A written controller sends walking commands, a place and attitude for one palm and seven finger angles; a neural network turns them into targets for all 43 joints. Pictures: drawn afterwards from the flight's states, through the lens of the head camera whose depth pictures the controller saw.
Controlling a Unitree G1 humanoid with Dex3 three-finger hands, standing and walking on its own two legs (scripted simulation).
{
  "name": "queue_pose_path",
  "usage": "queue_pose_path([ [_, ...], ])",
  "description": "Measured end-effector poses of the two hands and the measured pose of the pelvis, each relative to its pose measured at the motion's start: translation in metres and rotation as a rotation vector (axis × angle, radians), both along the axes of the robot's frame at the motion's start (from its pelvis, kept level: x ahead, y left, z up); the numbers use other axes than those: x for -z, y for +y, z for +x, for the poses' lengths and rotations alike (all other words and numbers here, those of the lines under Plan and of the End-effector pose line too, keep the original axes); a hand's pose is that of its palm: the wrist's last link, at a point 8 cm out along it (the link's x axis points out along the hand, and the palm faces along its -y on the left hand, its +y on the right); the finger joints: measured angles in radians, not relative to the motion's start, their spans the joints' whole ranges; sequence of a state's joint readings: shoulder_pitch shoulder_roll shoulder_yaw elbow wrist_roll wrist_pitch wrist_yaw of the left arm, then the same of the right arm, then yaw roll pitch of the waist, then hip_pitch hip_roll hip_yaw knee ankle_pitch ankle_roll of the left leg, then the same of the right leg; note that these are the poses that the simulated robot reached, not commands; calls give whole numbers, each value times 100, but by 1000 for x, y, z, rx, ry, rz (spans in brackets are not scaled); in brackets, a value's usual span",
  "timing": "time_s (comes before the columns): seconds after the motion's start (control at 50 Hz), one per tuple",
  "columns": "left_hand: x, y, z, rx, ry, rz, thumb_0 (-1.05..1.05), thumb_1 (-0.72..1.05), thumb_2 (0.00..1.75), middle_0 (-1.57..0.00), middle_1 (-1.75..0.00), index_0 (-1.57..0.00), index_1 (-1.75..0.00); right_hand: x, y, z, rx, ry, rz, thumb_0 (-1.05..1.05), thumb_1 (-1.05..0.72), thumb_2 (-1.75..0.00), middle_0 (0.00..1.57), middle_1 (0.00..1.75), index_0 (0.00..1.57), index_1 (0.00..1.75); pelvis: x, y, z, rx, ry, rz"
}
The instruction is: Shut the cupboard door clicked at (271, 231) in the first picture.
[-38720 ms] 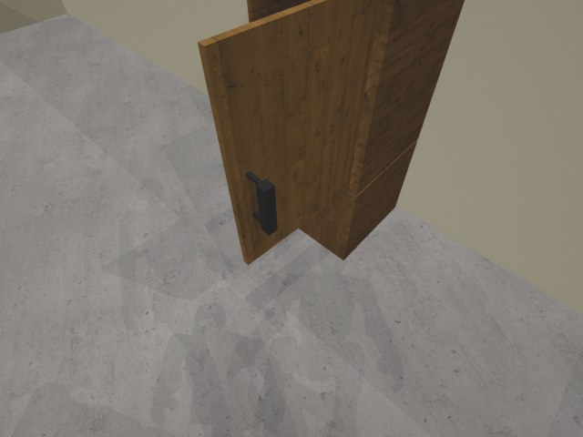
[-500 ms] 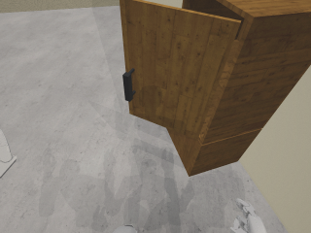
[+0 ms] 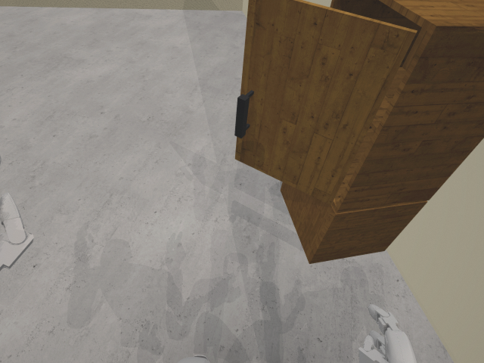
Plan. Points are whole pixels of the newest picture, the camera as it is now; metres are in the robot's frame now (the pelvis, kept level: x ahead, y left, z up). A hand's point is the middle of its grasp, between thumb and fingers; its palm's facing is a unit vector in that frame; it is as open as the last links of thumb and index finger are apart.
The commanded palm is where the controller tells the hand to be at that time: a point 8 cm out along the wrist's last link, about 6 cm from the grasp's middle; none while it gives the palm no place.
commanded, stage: step back with the hand held close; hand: left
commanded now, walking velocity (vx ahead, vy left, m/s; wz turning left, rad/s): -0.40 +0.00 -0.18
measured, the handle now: (245, 113) +0.86 +0.07 -0.08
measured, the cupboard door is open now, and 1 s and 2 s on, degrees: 47 47 47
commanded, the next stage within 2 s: stop stepping back and stand still in 0.10 s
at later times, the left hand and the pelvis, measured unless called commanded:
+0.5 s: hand out of the picture +0.11 +0.28 +0.18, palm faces +0.32 -0.88 -0.35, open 7.4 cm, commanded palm +0.04 +0.31 +0.20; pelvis -0.16 +0.05 +0.01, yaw -11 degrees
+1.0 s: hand out of the picture +0.05 +0.29 +0.19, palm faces +0.29 -0.88 -0.38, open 7.4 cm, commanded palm +0.00 +0.35 +0.20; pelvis -0.20 +0.08 +0.01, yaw -13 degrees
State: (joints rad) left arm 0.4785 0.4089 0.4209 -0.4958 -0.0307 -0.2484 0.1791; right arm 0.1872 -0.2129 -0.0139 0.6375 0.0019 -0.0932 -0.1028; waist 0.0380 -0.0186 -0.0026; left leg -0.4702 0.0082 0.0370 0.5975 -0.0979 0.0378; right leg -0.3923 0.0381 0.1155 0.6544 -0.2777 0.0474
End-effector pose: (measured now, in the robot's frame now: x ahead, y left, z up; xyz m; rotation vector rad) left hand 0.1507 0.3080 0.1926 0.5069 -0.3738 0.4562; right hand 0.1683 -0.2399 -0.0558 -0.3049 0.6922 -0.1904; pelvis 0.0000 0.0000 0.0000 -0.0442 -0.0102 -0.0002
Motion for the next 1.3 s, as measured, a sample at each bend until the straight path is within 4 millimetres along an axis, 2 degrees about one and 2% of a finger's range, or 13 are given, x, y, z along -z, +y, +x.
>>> queue_pose_path([
  [0.1,-3,11,-18,34,-22,-25,2,89,89,-21,-30,-21,-30,-13,25,-24,-21,-77,46,1,-90,-90,21,30,20,30,-4,8,-40,36,-12,-43],
  [0.22,-18,-5,-52,150,-59,-30,2,90,90,-21,-30,-21,-30,-17,39,-74,-16,-106,104,1,-90,-90,21,30,20,30,-5,13,-86,107,38,-37],
  [0.28,-19,-14,-68,205,-57,9,2,89,90,-21,-30,-21,-30,-6,36,-112,14,-81,106,0,-90,-90,21,30,20,30,0,17,-115,166,37,-3],
  [0.34,-23,-11,-79,228,-45,0,1,89,89,-22,-30,-21,-30,0,30,-164,99,7,90,1,-90,-90,21,30,20,30,-8,25,-124,186,16,16],
  [0.4,-15,3,-80,213,-36,-20,1,89,89,-22,-30,-21,-30,8,20,-214,195,54,46,1,-90,-90,21,30,20,30,-4,36,-129,184,15,-2],
  [0.5,0,15,-80,196,64,-60,1,89,89,-21,-30,-21,-30,9,17,-286,332,125,23,1,-90,-90,21,30,20,30,-11,47,-158,195,-7,10],
  [0.6,-13,-6,-110,285,138,7,2,90,89,-21,-30,-21,-30,-1,24,-331,354,128,51,1,-90,-90,20,30,20,30,-23,46,-183,215,-3,15],
  [0.68,-25,-13,-137,334,91,105,2,89,89,-22,-30,-21,-30,13,23,-349,339,158,60,1,-90,-90,20,30,20,30,-15,50,-206,242,-11,41],
  [0.76,-26,5,-145,261,57,71,1,89,89,-22,-30,-22,-30,17,27,-357,354,168,81,1,-90,-90,20,30,20,30,-18,54,-210,249,-10,52],
  [0.84,-14,20,-142,188,77,-10,1,89,89,-22,-30,-21,-30,14,32,-351,341,144,72,1,-90,-90,21,30,20,30,-22,61,-210,238,-6,67],
  [0.98,-7,27,-136,230,34,-30,2,89,89,-21,-30,-21,-30,10,47,-312,296,55,20,1,-90,-90,20,30,20,30,-8,83,-204,214,-9,52],
  [1.12,-19,31,-127,205,74,73,2,89,89,-21,-30,-21,-30,11,75,-270,218,4,137,1,-90,-90,20,30,20,30,-9,74,-196,215,-11,56],
  [1.3,-2,21,-109,166,157,-8,1,89,89,-21,-30,-21,-30,23,67,-246,180,117,147,1,-90,-90,21,30,20,30,-14,69,-169,196,14,48],
])
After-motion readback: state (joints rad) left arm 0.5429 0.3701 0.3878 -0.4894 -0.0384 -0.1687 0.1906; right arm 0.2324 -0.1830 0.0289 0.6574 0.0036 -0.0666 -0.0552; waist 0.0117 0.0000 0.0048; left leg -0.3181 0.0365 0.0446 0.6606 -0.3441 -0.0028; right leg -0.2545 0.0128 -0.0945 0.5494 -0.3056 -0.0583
